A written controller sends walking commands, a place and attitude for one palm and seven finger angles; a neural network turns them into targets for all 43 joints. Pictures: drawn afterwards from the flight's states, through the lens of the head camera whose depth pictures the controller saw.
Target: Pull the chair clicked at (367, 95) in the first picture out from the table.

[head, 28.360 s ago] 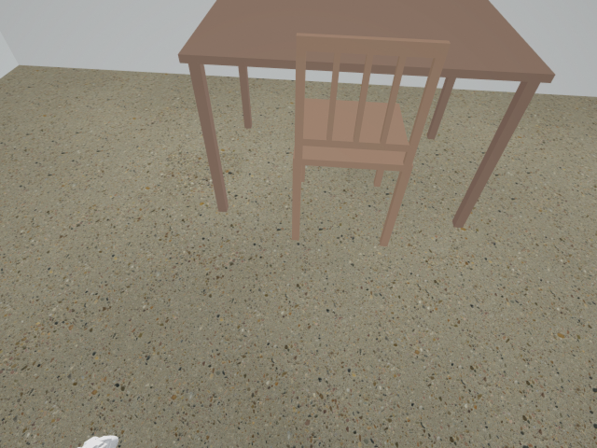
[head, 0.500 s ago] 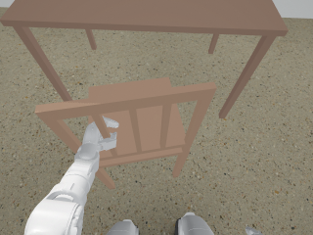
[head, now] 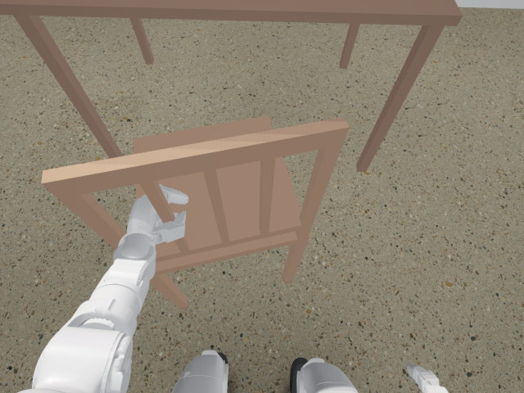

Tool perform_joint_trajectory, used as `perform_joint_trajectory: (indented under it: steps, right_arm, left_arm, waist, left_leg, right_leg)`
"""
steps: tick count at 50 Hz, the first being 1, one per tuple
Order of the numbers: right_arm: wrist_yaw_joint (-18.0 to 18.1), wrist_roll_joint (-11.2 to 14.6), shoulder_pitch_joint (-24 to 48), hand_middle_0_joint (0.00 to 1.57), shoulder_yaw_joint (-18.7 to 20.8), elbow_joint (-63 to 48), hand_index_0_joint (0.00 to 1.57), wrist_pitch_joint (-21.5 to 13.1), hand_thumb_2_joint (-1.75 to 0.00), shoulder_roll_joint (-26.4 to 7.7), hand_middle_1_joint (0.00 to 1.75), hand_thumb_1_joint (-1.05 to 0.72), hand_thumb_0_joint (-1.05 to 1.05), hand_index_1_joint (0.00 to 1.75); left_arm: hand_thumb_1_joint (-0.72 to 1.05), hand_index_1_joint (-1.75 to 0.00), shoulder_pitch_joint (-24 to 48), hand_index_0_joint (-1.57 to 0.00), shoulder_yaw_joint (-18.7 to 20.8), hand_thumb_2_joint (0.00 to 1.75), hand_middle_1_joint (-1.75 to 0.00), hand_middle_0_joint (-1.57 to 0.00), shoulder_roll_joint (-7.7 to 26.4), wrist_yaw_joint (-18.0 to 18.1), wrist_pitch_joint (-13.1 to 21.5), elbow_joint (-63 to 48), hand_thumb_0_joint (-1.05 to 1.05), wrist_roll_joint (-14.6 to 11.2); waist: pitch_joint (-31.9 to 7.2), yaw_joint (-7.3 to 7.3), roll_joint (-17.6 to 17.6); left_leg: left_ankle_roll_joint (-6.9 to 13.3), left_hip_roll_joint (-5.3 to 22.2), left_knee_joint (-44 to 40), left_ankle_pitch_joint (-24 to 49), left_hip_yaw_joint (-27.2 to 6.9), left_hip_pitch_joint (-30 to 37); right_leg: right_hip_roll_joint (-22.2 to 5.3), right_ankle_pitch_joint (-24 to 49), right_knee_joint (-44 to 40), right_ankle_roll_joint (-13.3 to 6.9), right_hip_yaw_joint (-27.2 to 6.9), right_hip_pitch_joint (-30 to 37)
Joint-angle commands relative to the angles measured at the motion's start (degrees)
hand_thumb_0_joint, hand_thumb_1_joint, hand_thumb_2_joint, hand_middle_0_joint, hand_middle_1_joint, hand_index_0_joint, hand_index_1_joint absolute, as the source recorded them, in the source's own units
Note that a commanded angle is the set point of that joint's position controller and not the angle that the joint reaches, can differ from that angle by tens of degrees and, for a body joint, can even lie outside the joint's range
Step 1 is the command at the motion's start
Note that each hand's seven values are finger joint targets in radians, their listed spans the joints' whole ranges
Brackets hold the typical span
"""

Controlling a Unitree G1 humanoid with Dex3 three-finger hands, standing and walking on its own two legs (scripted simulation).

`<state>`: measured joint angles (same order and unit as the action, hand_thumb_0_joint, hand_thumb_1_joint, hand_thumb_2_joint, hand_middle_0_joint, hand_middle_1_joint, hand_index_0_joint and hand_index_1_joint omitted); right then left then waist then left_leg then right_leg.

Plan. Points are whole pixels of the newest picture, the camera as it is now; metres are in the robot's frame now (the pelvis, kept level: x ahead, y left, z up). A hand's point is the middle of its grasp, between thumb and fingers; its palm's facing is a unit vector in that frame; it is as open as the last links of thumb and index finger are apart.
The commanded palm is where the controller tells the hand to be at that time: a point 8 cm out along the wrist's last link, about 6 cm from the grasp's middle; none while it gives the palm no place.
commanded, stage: step backward, pulling the chair out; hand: left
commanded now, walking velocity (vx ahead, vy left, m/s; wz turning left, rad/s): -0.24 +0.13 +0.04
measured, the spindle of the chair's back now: (218, 209) +0.41 +0.10 -0.07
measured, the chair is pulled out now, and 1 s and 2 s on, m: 0.43 0.59 0.59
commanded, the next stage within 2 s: stop walking, hand still on the chair in 0.20 s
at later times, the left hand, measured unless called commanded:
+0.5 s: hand (161, 292) +0.26 +0.18 -0.06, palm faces +0.08 -0.97 -0.23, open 5.4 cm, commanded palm +0.24 +0.22 -0.04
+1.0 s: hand (154, 320) +0.21 +0.18 -0.06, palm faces +0.09 -0.97 -0.22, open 5.4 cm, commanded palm +0.19 +0.22 -0.04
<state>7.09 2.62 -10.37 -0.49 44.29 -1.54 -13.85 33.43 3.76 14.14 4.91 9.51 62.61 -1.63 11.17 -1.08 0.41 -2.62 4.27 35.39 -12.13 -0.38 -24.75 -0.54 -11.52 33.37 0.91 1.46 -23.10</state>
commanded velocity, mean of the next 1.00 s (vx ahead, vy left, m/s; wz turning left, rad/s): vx -0.05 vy -0.02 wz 0.01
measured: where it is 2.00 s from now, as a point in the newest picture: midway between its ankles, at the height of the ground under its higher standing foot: outside the picture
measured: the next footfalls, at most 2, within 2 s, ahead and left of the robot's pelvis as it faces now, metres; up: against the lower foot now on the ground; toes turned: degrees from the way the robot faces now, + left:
right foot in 0.38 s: +0.01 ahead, -0.14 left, +0.00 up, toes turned -3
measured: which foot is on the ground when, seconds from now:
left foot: down 0.00-1.00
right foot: down 0.00-0.22, up 0.24-0.36, down 0.38-1.00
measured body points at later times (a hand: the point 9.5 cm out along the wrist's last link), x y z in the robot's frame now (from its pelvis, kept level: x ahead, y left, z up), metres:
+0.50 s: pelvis -0.07 +0.00 +0.00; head -0.01 +0.00 +0.45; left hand +0.25 +0.23 -0.04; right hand +0.02 -0.24 -0.13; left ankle +0.02 +0.14 -0.72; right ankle -0.03 -0.13 -0.72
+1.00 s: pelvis -0.03 +0.00 +0.02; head -0.03 +0.01 +0.47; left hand +0.20 +0.23 -0.04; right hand +0.12 -0.24 -0.08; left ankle +0.03 +0.14 -0.72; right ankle -0.03 -0.13 -0.72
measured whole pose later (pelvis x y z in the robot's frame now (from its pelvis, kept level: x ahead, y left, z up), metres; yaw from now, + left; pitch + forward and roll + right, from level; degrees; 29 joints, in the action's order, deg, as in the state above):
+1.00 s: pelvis -0.03 +0.00 +0.02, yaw -3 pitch -2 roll +0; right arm 7.2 1.5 -10.1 -2.1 39.6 -2.8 -12.4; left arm -3.3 2.1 10.8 5.8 4.0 35.9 -1.3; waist 2.1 -0.2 -0.3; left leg -1.9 3.6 25.7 -9.7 1.7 -13.6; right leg -1.4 -13.4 25.6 1.6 -0.4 -9.8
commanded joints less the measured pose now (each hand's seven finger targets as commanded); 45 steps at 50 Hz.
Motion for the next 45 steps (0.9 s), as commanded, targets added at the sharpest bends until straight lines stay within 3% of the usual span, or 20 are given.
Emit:
perform_joint_trajectory:
  steps: [1, 3, 5, 7, 8, 10, 11, 12, 13, 15, 16, 17, 19, 21, 23, 27, 30, 33, 35, 45]
  right_arm:
    - [1.30, 0.70, -4.32, 0.20, 3.78, -3.85, 0.20, -1.42, -0.90, -8.68, 0.30, -0.90, 0.00, 0.30]
    - [1.35, 1.12, -3.28, 0.20, 3.21, -4.01, 0.20, -1.35, -0.90, -8.72, 0.30, -0.90, 0.00, 0.30]
    - [1.16, 0.79, -2.69, 0.20, 1.90, -3.98, 0.20, -1.46, -0.90, -8.17, 0.30, -0.90, 0.00, 0.30]
    - [1.34, 0.83, -3.43, 0.20, 1.37, -3.52, 0.20, -1.62, -0.90, -8.79, 0.30, -0.90, 0.00, 0.30]
    - [1.53, 0.91, -4.01, 0.20, 1.32, -3.65, 0.20, -1.75, -0.90, -9.21, 0.30, -0.90, 0.00, 0.30]
    - [1.43, 0.80, -1.38, 0.20, 1.41, -6.00, 0.20, -1.86, -0.90, -10.07, 0.30, -0.90, 0.00, 0.30]
    - [1.05, 0.76, -0.66, 0.20, 1.58, -7.04, 0.20, -1.77, -0.90, -9.93, 0.30, -0.90, 0.00, 0.30]
    - [1.08, 0.83, -1.27, 0.20, 2.06, -6.83, 0.20, -1.63, -0.90, -10.24, 0.30, -0.90, 0.00, 0.30]
    - [1.04, 0.43, -2.41, 0.20, 1.93, -6.23, 0.20, -1.73, -0.90, -9.85, 0.30, -0.90, 0.00, 0.30]
    - [0.97, 0.12, -3.57, 0.20, 1.86, -4.85, 0.20, -2.29, -0.90, -9.73, 0.30, -0.90, 0.00, 0.30]
    - [0.23, -0.34, -4.39, 0.20, 2.27, -8.07, 0.20, -2.34, -0.90, -8.76, 0.30, -0.90, 0.00, 0.30]
    - [0.19, -0.61, -4.13, 0.20, 1.98, -7.87, 0.20, -2.45, -0.90, -9.09, 0.30, -0.90, 0.00, 0.30]
    - [0.04, -0.53, -2.36, 0.20, 1.46, -8.92, 0.20, -2.96, -0.90, -7.85, 0.30, -0.90, 0.00, 0.30]
    - [0.36, -0.03, -1.91, 0.20, 2.15, -9.48, 0.20, -3.10, -0.90, -8.07, 0.30, -0.90, 0.00, 0.30]
    - [0.70, -0.15, -1.36, 0.20, 1.99, -9.75, 0.20, -3.26, -0.90, -7.49, 0.30, -0.90, 0.00, 0.30]
    - [0.98, -0.78, -0.27, 0.20, 1.62, -9.07, 0.20, -3.83, -0.90, -6.61, 0.30, -0.90, 0.00, 0.30]
    - [0.90, -0.77, 1.03, 0.20, 1.43, -9.65, 0.20, -3.99, -0.90, -5.91, 0.30, -0.90, 0.00, 0.30]
    - [0.90, -0.89, 1.83, 0.20, 1.38, -9.58, 0.20, -3.84, -0.90, -6.01, 0.30, -0.90, 0.00, 0.30]
    - [0.80, -1.02, 2.60, 0.20, 1.16, -10.12, 0.20, -3.65, -0.90, -5.70, 0.30, -0.90, 0.00, 0.30]
    - [0.53, -1.33, 3.86, 0.20, 1.06, -11.76, 0.20, -3.63, -0.90, -5.63, 0.30, -0.90, 0.00, 0.30]
  left_arm:
    - [0.90, -1.45, 21.35, -0.50, 2.21, 0.90, -1.45, -0.50, 15.48, 1.23, 5.67, -12.60, 0.00, 1.29]
    - [0.90, -1.45, 18.41, -0.50, 2.26, 0.90, -1.45, -0.50, 16.53, 1.15, 3.92, -10.14, 0.00, 0.49]
    - [0.90, -1.45, 18.36, -0.50, 2.96, 0.90, -1.45, -0.50, 15.58, 1.08, 2.89, -10.75, 0.00, 0.28]
    - [0.90, -1.45, 18.18, -0.50, 3.12, 0.90, -1.45, -0.50, 15.05, 1.00, 1.89, -10.45, 0.00, -0.21]
    - [0.90, -1.45, 17.83, -0.50, 2.71, 0.90, -1.45, -0.50, 14.12, 0.96, 1.87, -10.11, 0.00, -0.16]
    - [0.90, -1.45, 18.89, -0.50, 0.56, 0.90, -1.45, -0.50, 10.64, 0.76, 2.98, -11.97, 0.00, -0.28]
    - [0.90, -1.45, 19.83, -0.50, 0.01, 0.90, -1.45, -0.50, 9.22, 0.86, 2.98, -12.61, 0.00, -0.26]
    - [0.90, -1.45, 20.00, -0.50, 1.18, 0.90, -1.45, -0.50, 10.24, 1.11, 3.00, -12.56, 0.00, -0.67]
    - [0.90, -1.45, 20.58, -0.50, 0.24, 0.90, -1.45, -0.50, 9.19, 0.84, 2.98, -12.63, 0.00, -0.73]
    - [0.90, -1.45, 19.58, -0.50, -0.04, 0.90, -1.45, -0.50, 8.57, 0.58, 2.99, -10.74, 0.00, -0.35]
    - [0.90, -1.45, 12.94, -0.50, -0.89, 0.90, -1.45, -0.50, 6.87, -0.05, 3.67, -20.13, 0.00, 0.00]
    - [0.90, -1.45, 10.39, -0.50, 0.32, 0.90, -1.45, -0.50, 8.49, -0.30, 3.46, -21.07, 0.00, 0.21]
    - [0.90, -1.45, 7.70, -0.50, -1.05, 0.90, -1.45, -0.50, 7.19, -0.67, 2.61, -24.39, 0.00, 0.53]
    - [0.90, -1.45, 4.69, -0.50, 1.51, 0.90, -1.45, -0.50, 10.28, 0.22, 1.32, -25.77, 0.00, 0.90]
    - [0.90, -1.45, 1.74, -0.50, 2.31, 0.90, -1.45, -0.50, 11.63, 0.59, 0.58, -26.98, 0.00, 0.83]
    - [0.90, -1.45, -4.02, -0.50, 4.59, 0.90, -1.45, -0.50, 13.23, 1.40, 0.28, -30.18, 0.00, 1.15]
    - [0.90, -1.45, -8.38, -0.50, 3.89, 0.90, -1.45, -0.50, 11.16, 1.39, -0.21, -31.71, 0.00, 0.94]
    - [0.90, -1.45, -12.04, -0.50, 3.07, 0.90, -1.45, -0.50, 9.88, 1.40, -0.47, -32.50, 0.00, 0.90]
    - [0.90, -1.45, -14.19, -0.50, 2.63, 0.90, -1.45, -0.50, 9.12, 1.35, -0.47, -33.23, 0.00, 0.93]
    - [0.90, -1.45, -23.11, -0.50, 1.58, 0.90, -1.45, -0.50, 7.48, 1.50, -1.29, -39.69, 0.00, 1.34]
  waist:
    - [-34.17, -1.56, -1.31]
    - [-31.29, -0.65, -6.38]
    - [-29.79, 0.12, -7.73]
    - [-28.14, -0.56, -9.42]
    - [-26.85, -0.63, -7.59]
    - [-25.49, 0.61, 10.06]
    - [-25.58, 1.35, 15.37]
    - [-25.47, 1.51, 14.08]
    - [-25.90, 0.96, 12.60]
    - [-23.81, 0.99, 9.99]
    - [-25.99, 0.93, 11.33]
    - [-26.18, 0.65, 10.78]
    - [-24.59, -0.03, 12.02]
    - [-25.79, 0.00, 5.61]
    - [-22.98, -0.34, 3.34]
    - [-21.59, -0.46, 0.90]
    - [-21.18, -0.26, -2.69]
    - [-17.32, -0.43, 1.49]
    - [-16.58, -0.10, 1.44]
    - [-20.39, 0.69, 3.98]
  left_leg:
    - [0.79, 1.73, 3.57, 3.55, -0.66, 11.38]
    - [0.17, -2.03, 9.60, -13.26, -0.87, 9.67]
    - [0.66, -2.65, 9.53, -14.80, -2.49, 9.03]
    - [1.35, -2.37, 0.90, -11.12, -1.84, 12.41]
    - [2.21, -0.69, -5.90, -8.64, -2.98, 13.08]
    - [6.38, 8.37, -15.47, -10.55, -11.19, 7.87]
    - [8.95, 13.10, -19.50, -16.25, -16.30, 2.64]
    - [10.80, 15.76, -20.59, -16.52, -18.83, 2.74]
    - [11.61, 15.85, -18.83, -13.01, -18.72, 4.91]
    - [10.44, 13.79, -12.10, -0.16, -14.86, 9.97]
    - [9.62, 12.76, -10.27, 1.92, -14.08, 11.55]
    - [9.01, 11.29, -9.30, 2.35, -13.27, 12.07]
    - [6.91, 8.71, -9.34, -0.81, -10.24, 13.64]
    - [4.56, 6.01, -9.85, -8.74, -6.20, 12.61]
    - [3.59, 3.55, -9.88, -15.02, -3.31, 13.13]
    - [3.00, 1.63, -5.98, -7.68, -1.52, 16.31]
    - [3.18, 1.66, -6.44, -4.62, -1.59, 16.38]
    - [3.40, 1.85, -8.84, -5.10, -2.24, 16.81]
    - [3.74, 1.97, -10.04, -4.72, -2.39, 16.20]
    - [4.00, 2.84, -12.51, 9.03, -2.06, 20.03]
  right_leg:
    - [-14.41, 18.99, -7.96, -4.47, -13.08, 11.46]
    - [-19.57, 5.54, -14.53, -6.96, -16.94, 7.07]
    - [-18.97, -1.28, -15.07, -7.09, -14.48, 6.51]
    - [-16.01, -3.97, -13.38, -4.89, -10.16, 4.83]
    - [-12.94, -6.60, -10.58, -3.33, -7.83, 3.84]
    - [-4.80, -13.65, 3.44, -0.60, -2.37, 3.81]
    - [-2.27, -13.61, 13.07, -0.73, -1.05, 6.40]
    - [-1.38, -12.99, 16.88, -0.71, -1.29, 6.58]
    - [-1.45, -12.84, 17.23, -0.64, -1.82, 6.39]
    - [-1.85, -13.45, 5.55, -1.06, -1.87, 5.34]
    - [-1.75, -10.04, 0.36, -1.31, -1.45, 9.74]
    - [-1.43, -6.80, -3.58, -1.25, -2.38, 11.65]
    - [-2.13, -5.37, -7.93, -1.56, -2.82, 10.67]
    - [-2.96, -8.30, -7.77, -2.01, -4.14, 10.90]
    - [-4.23, -15.32, -10.46, -2.39, -6.65, 6.81]
    - [-6.79, -11.74, -13.44, -3.41, -8.83, 4.48]
    - [-6.96, -8.62, -13.57, -2.91, -8.65, 6.19]
    - [-6.10, -11.26, -14.77, -2.84, -7.74, 4.06]
    - [-5.59, -10.11, -14.77, -2.46, -7.30, 4.86]
    - [-4.46, 5.41, -12.08, -1.90, -4.71, 10.54]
